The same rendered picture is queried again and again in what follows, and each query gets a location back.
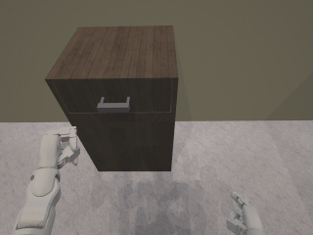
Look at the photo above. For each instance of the robot right hand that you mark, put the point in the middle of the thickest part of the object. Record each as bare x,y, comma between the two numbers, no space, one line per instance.
240,222

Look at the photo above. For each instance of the cabinet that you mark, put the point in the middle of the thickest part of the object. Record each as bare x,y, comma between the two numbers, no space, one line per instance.
122,141

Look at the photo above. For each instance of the robot left hand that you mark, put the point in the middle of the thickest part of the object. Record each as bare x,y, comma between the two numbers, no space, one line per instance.
53,154

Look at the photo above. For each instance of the drawer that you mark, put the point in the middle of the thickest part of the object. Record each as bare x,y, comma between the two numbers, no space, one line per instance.
146,95

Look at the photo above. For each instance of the handle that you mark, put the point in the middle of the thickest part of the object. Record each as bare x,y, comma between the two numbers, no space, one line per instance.
113,107

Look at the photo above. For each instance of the robot left forearm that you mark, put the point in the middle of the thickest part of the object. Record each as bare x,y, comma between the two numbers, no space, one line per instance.
38,213

